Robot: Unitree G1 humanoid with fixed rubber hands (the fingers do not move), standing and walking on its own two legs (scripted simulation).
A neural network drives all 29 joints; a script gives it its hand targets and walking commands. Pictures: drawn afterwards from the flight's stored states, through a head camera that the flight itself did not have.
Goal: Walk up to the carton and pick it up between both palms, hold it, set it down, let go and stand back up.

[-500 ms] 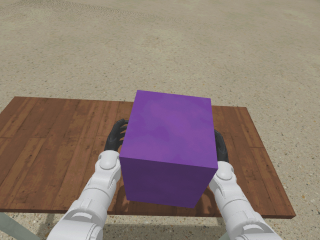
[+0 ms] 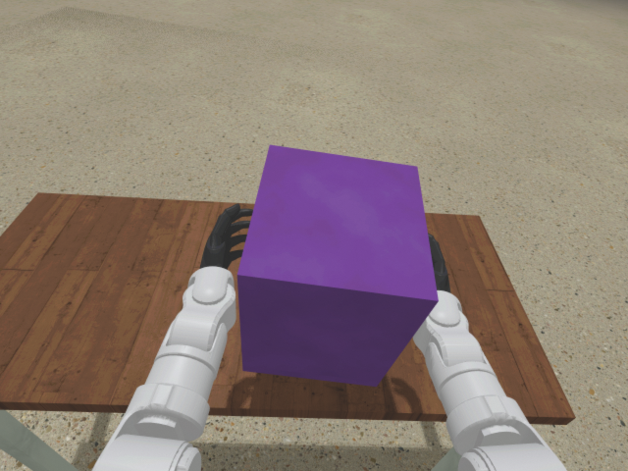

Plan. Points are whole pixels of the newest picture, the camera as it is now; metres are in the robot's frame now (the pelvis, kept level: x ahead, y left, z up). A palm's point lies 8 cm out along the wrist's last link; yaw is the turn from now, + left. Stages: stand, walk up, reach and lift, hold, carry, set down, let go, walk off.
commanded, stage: reach and lift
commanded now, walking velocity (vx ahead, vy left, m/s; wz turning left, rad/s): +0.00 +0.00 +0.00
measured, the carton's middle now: (326, 273) +0.38 -0.02 +0.07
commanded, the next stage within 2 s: hold in 1.92 s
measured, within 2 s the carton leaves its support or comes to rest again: neither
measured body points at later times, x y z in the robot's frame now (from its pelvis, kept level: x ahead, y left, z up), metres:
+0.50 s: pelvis -0.01 +0.00 +0.00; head -0.04 +0.03 +0.45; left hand +0.38 +0.13 +0.14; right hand +0.37 -0.16 +0.12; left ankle +0.01 +0.10 -0.74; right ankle +0.00 -0.14 -0.74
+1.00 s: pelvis -0.02 +0.00 +0.00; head -0.06 +0.02 +0.45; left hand +0.38 +0.13 +0.18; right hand +0.37 -0.16 +0.17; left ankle +0.01 +0.10 -0.74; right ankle +0.00 -0.14 -0.74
